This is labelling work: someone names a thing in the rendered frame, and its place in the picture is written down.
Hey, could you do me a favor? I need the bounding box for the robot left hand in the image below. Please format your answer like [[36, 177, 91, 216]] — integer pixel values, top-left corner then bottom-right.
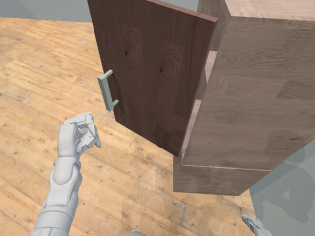
[[57, 112, 101, 160]]

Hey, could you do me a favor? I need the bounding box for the robot right hand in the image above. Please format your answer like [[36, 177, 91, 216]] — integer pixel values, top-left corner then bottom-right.
[[241, 214, 272, 236]]

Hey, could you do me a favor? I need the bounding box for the cupboard door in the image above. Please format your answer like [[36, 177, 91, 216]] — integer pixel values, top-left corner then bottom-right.
[[87, 0, 218, 157]]

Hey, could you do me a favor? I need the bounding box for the handle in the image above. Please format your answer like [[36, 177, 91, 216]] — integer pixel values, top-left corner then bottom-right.
[[97, 69, 119, 112]]

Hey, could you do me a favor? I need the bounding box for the left robot forearm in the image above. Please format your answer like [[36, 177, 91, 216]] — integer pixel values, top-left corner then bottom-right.
[[28, 156, 83, 236]]

